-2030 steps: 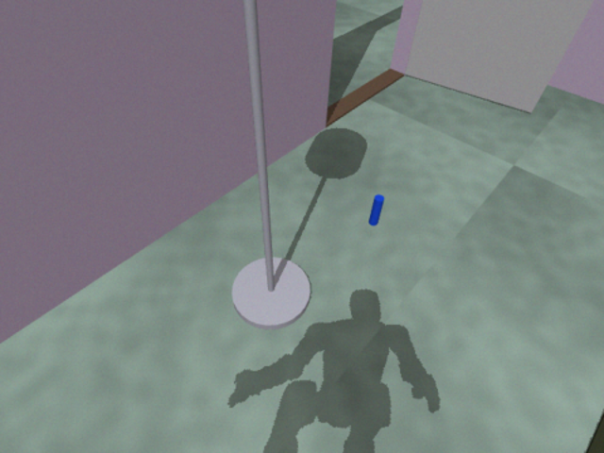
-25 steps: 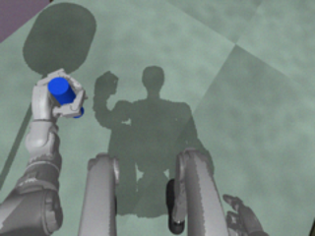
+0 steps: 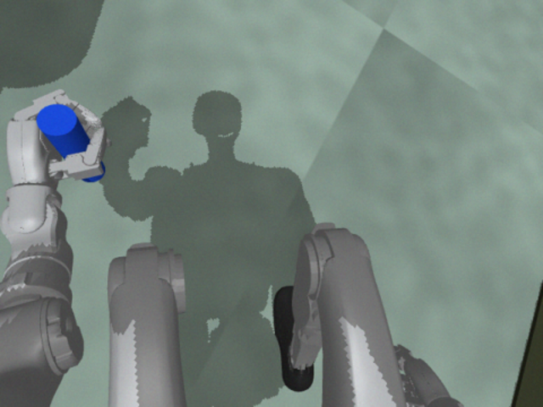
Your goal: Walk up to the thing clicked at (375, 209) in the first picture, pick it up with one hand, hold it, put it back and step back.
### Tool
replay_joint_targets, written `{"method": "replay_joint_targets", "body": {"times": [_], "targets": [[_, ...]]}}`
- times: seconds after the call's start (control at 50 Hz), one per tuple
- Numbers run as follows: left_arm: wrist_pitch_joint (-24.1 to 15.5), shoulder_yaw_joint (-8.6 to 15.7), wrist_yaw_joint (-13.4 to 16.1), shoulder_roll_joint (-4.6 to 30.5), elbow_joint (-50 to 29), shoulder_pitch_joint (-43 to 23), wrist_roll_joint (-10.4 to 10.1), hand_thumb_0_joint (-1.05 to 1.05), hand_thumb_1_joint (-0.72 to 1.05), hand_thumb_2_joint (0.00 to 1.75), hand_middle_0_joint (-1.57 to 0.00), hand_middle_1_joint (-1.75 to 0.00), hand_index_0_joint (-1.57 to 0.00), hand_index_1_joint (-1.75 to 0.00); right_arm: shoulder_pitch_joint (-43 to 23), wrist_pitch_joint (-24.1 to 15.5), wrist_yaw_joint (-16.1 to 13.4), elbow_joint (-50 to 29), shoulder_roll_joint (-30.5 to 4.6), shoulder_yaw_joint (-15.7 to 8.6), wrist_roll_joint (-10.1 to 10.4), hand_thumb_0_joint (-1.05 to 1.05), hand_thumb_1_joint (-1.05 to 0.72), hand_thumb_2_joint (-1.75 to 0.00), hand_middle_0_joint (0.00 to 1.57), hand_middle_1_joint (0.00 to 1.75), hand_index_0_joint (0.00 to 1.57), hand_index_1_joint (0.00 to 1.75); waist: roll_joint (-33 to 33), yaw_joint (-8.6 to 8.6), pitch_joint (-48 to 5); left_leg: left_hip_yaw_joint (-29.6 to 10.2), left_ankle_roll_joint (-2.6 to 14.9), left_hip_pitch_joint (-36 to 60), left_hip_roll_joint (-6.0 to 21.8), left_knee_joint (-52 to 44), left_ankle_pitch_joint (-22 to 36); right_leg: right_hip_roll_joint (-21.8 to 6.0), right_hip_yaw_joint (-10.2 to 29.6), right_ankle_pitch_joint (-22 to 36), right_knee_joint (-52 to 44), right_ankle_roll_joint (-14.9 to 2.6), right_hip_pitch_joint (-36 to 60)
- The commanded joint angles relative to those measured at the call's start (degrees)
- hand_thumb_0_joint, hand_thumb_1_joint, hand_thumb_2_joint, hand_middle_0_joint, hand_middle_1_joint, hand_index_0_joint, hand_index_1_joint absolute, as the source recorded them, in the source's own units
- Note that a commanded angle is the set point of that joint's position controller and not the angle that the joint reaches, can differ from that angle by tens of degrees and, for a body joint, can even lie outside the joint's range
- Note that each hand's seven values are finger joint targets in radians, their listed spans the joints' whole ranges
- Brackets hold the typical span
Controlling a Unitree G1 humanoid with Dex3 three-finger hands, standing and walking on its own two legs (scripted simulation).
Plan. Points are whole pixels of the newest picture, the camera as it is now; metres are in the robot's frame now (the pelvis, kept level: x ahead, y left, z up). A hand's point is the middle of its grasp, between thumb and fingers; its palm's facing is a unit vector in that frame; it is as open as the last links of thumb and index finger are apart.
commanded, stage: crouch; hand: left
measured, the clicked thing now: (76, 149) +0.46 +0.23 -0.08
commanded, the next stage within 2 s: lower in 0.38 s
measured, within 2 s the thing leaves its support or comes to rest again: rests again in 1.92 s
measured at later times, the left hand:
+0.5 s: hand (97, 159) +0.47 +0.21 -0.12, palm faces +0.09 -1.00 -0.01, open 4.9 cm
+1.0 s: hand (110, 170) +0.47 +0.20 -0.18, palm faces +0.13 -0.99 +0.00, open 4.9 cm
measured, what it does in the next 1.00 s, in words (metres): stands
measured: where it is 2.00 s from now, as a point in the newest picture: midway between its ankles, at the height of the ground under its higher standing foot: (229, 375)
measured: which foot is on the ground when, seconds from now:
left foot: down 0.00-1.00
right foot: down 0.00-1.00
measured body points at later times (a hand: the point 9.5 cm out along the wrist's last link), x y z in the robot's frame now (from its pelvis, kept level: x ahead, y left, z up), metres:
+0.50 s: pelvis +0.00 +0.01 -0.03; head +0.23 +0.10 +0.35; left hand +0.46 +0.26 -0.11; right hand +0.10 -0.27 -0.11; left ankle +0.08 +0.13 -0.30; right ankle +0.13 -0.14 -0.30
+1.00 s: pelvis -0.01 +0.02 -0.04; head +0.25 +0.14 +0.31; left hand +0.46 +0.26 -0.18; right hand +0.09 -0.26 -0.10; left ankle +0.08 +0.13 -0.30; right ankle +0.13 -0.14 -0.30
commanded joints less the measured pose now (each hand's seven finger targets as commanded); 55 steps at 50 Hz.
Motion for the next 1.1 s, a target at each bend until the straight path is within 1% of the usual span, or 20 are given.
{"method": "replay_joint_targets", "body": {"times": [0.0,0.08,0.1,0.16,0.24,0.3,0.32,0.42,0.48,0.56,0.6,0.62,0.66,0.74,0.78,0.8,0.9,0.94,1.02,1.08], "targets": [[-5.09,1.95,0.66,11.14,-12.88,-17.12,-0.41,0.0,0.69,1.27,-1.3,-1.38,-1.32,-1.36,6.97,0.31,-0.29,-2.74,-14.87,-3.87,-0.64,0.0,-0.89,-0.9,0.2,0.3,0.2,0.3,13.83,-0.12,-37.31,5.57,1.85,22.31,0.3,-17.76,6.47,1.66,-6.46,5.81,-9.36,-4.74,21.78],[-5.86,-0.14,1.53,9.43,-14.76,-17.57,0.74,0.0,0.7,1.28,-1.27,-1.38,-1.29,-1.36,6.6,0.92,0.03,-2.37,-15.66,-3.58,-1.49,0.0,-0.89,-0.9,0.2,0.3,0.2,0.3,16.78,-1.89,-36.55,4.2,1.39,24.76,0.7,-17.46,6.92,1.59,-7.22,6.82,-8.02,-4.95,19.45],[-6.26,0.1,1.66,10.43,-16.26,-18.58,0.77,0.0,0.71,1.28,-1.25,-1.37,-1.27,-1.35,6.79,1.08,0.07,-2.06,-16.04,-3.43,-1.68,0.0,-0.89,-0.9,0.2,0.3,0.2,0.3,17.49,-2.34,-37.21,3.98,1.3,25.24,0.78,-16.85,8.08,1.57,-7.28,7.79,-7.63,-4.93,19.75],[-6.4,-0.08,2.29,10.3,-15.1,-17.53,0.07,0.0,0.68,1.25,-1.24,-1.34,-1.26,-1.33,6.91,1.55,0.23,-1.96,-16.13,-2.78,-2.05,0.0,-0.89,-0.9,0.2,0.3,0.2,0.3,16.18,-2.72,-37.71,4.33,1.58,23.46,0.64,-14.75,9.86,1.79,-7.04,9.41,-7.52,-4.55,22.31],[-6.5,-0.42,3.14,10.01,-11.63,-16.02,-0.01,0.0,0.65,1.27,-1.26,-1.37,-1.27,-1.35,6.14,2.05,0.55,-2.16,-16.56,-1.69,-2.54,0.0,-0.89,-0.9,0.2,0.3,0.2,0.3,13.74,-3.6,-33.65,3.88,1.89,19.9,0.63,-13.68,7.77,2.15,-7.74,7.81,-7.57,-4.28,21.92],[-6.93,0.03,3.56,11.69,-10.39,-15.18,0.48,0.0,0.65,1.27,-1.27,-1.38,-1.29,-1.36,4.67,2.42,0.77,-2.71,-16.66,-1.19,-2.85,0.0,-0.89,-0.9,0.2,0.3,0.2,0.3,12.93,-2.83,-31.71,3.97,2.14,17.44,0.6,-13.42,5.14,2.38,-8.02,5.46,-7.47,-4.17,21.29],[-7.15,0.14,3.41,11.51,-10.14,-14.78,0.55,0.0,0.67,1.29,-1.28,-1.39,-1.3,-1.37,3.86,2.4,0.87,-3.15,-17.04,-1.02,-2.95,0.0,-0.89,-0.9,0.2,0.3,0.2,0.3,13.11,-3.35,-30.52,3.46,2.11,17.93,0.68,-13.73,4.08,2.28,-8.48,4.64,-7.24,-4.2,19.69],[-8.03,1.35,4.07,13.71,-11.39,-14.45,0.55,0.0,0.67,1.31,-1.29,-1.41,-1.31,-1.39,3.76,2.92,1.2,-3.5,-17.71,-0.1,-3.6,0.0,-0.89,-0.9,0.2,0.3,0.2,0.3,14.99,-3.08,-32.13,3.23,1.82,19.08,0.74,-13.19,5.33,2.61,-8.75,5.77,-6.51,-4.23,21.62],[-8.52,0.88,4.72,13.56,-10.98,-14.82,0.9,0.0,0.7,1.28,-1.3,-1.4,-1.31,-1.39,3.03,3.02,1.33,-3.69,-18.02,0.4,-3.8,0.0,-0.89,-0.9,0.2,0.3,0.2,0.3,16.22,-3.82,-31.38,2.52,1.59,19.9,0.97,-13.34,5.67,2.54,-9.11,6.16,-5.62,-4.36,20.19],[-9.46,-1.38,5.34,11.34,-6.57,-14.0,0.77,0.0,0.69,1.29,-1.31,-1.4,-1.32,-1.39,2.3,3.07,1.51,-3.48,-18.71,1.76,-4.38,0.0,-0.9,-0.9,0.2,0.3,0.2,0.3,14.03,-6.55,-27.91,1.63,1.66,18.8,1.11,-11.56,6.68,2.84,-9.78,7.62,-5.57,-4.22,19.9],[-10.52,-0.96,5.65,12.9,-6.53,-15.57,0.46,0.0,0.68,1.28,-1.32,-1.4,-1.32,-1.39,2.05,3.0,1.57,-3.76,-19.24,2.59,-4.73,0.0,-0.9,-0.9,0.2,0.3,0.2,0.3,13.98,-6.95,-27.44,1.1,1.62,19.32,1.17,-11.11,6.94,2.89,-10.21,7.91,-5.53,-4.11,20.32],[-11.0,0.09,5.9,13.88,-5.33,-14.32,0.38,0.0,0.68,1.27,-1.31,-1.39,-1.32,-1.38,1.83,3.1,1.67,-3.68,-19.23,3.05,-4.93,0.0,-0.89,-0.9,0.2,0.3,0.2,0.3,14.44,-6.28,-27.86,1.04,1.5,19.85,1.16,-11.0,7.73,3.01,-10.29,8.28,-5.27,-4.09,20.98],[-12.16,-0.78,6.24,14.29,-4.97,-16.16,0.82,0.0,0.66,1.27,-1.31,-1.4,-1.32,-1.39,0.72,3.1,1.77,-4.11,-19.49,3.83,-5.53,0.0,-0.9,-0.9,0.2,0.3,0.2,0.3,14.56,-7.49,-26.9,0.53,1.5,20.09,1.45,-10.53,6.92,3.06,-10.78,7.64,-5.21,-3.98,20.47],[-14.26,1.62,8.15,17.72,-2.47,-15.08,1.42,0.0,0.65,1.3,-1.31,-1.41,-1.32,-1.4,-0.59,3.25,2.0,-4.57,-20.19,5.61,-6.67,0.0,-0.89,-0.9,0.2,0.3,0.2,0.3,16.63,-7.28,-26.6,-0.33,1.03,21.6,1.78,-10.44,6.82,3.29,-11.45,7.68,-4.48,-3.97,21.5],[-15.2,0.8,8.91,17.5,-1.66,-16.49,1.54,0.0,0.67,1.31,-1.3,-1.4,-1.3,-1.39,-1.76,3.31,2.05,-4.71,-20.31,6.45,-7.27,0.0,-0.89,-0.9,0.2,0.3,0.2,0.3,16.94,-8.37,-25.15,-0.26,1.17,20.52,1.8,-9.86,6.1,3.41,-11.61,7.47,-4.77,-3.92,21.46],[-15.58,2.19,9.51,19.62,-0.78,-15.29,1.84,0.0,0.66,1.31,-1.3,-1.4,-1.3,-1.4,-1.55,3.39,2.02,-4.55,-20.63,6.79,-7.53,0.0,-0.9,-0.9,0.2,0.3,0.2,0.3,17.58,-8.01,-25.0,-0.24,1.07,20.58,1.84,-9.74,6.68,3.52,-11.68,7.88,-4.66,-3.94,22.3],[-17.25,1.48,10.92,20.52,1.45,-14.99,3.18,0.0,0.66,1.33,-1.3,-1.41,-1.3,-1.41,-3.31,3.7,2.07,-4.99,-21.51,8.21,-8.69,0.0,-0.9,-0.91,0.2,0.3,0.2,0.3,19.09,-9.49,-22.46,-1.55,0.74,21.4,2.32,-9.84,6.6,3.64,-12.7,8.19,-4.04,-3.99,21.32],[-17.75,0.5,11.36,19.91,2.03,-15.21,3.18,0.0,0.66,1.32,-1.3,-1.41,-1.3,-1.41,-3.92,3.69,2.12,-5.2,-21.88,8.85,-9.07,0.0,-0.9,-0.91,0.2,0.3,0.2,0.3,18.93,-10.62,-21.44,-2.12,0.7,21.21,2.42,-9.36,7.19,3.74,-13.18,8.97,-3.8,-3.84,21.42],[-18.69,0.87,12.01,21.34,3.23,-14.61,2.81,0.0,0.67,1.31,-1.29,-1.39,-1.29,-1.39,-4.1,3.6,2.16,-5.51,-22.37,9.97,-9.5,0.0,-0.9,-0.9,0.2,0.3,0.2,0.3,18.38,-11.03,-21.75,-2.88,0.77,21.33,2.47,-8.89,7.43,3.99,-13.71,9.54,-4.04,-3.54,22.99],[-19.5,-0.69,12.38,20.51,3.75,-15.94,2.8,0.0,0.65,1.32,-1.3,-1.41,-1.31,-1.41,-5.26,3.5,2.09,-5.71,-22.87,10.68,-9.83,0.0,-0.9,-0.9,0.2,0.3,0.2,0.3,18.14,-12.29,-20.35,-4.15,0.6,22.38,2.76,-8.68,8.07,4.07,-14.39,10.35,-3.54,-3.44,21.77]]}}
